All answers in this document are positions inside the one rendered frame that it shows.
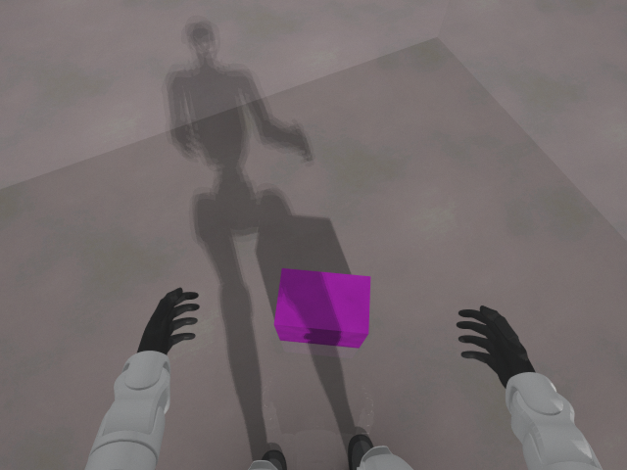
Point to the right robot foot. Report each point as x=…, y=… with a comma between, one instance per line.
x=359, y=445

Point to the carton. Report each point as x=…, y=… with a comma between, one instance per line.
x=322, y=308

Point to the robot right hand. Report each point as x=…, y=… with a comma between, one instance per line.
x=506, y=356

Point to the robot left hand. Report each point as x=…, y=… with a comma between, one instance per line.
x=157, y=334

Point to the left robot forearm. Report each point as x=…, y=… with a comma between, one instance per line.
x=131, y=433

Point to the right robot forearm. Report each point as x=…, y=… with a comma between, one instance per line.
x=543, y=420

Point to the robot right shin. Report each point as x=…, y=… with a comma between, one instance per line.
x=376, y=451

